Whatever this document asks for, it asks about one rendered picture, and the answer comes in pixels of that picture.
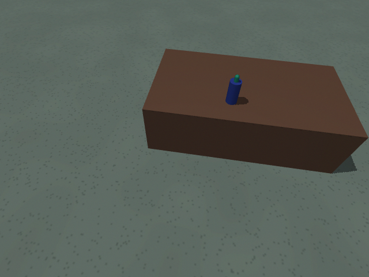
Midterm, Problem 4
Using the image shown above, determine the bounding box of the bottle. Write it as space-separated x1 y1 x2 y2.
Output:
225 74 242 105

